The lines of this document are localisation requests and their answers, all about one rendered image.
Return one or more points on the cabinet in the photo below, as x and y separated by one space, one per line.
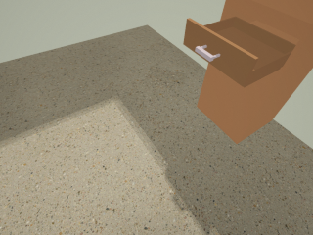
240 111

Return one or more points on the handle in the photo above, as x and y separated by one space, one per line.
205 54

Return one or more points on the drawer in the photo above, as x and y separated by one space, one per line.
247 52

